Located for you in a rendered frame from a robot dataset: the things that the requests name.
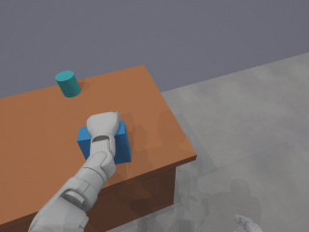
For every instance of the sponge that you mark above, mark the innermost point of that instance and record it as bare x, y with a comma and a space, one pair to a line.
122, 148

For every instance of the robot left hand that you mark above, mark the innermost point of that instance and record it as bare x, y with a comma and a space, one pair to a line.
107, 122

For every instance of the robot right hand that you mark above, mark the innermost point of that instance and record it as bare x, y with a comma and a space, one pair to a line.
247, 224

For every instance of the robot left upper arm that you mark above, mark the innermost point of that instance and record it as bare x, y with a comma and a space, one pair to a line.
61, 216

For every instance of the table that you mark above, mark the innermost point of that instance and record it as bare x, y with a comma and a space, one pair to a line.
39, 150

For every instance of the left robot forearm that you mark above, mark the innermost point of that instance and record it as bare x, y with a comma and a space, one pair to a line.
82, 189

